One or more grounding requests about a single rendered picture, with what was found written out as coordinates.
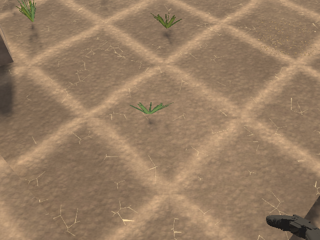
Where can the robot right hand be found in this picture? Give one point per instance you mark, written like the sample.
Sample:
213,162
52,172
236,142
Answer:
296,225

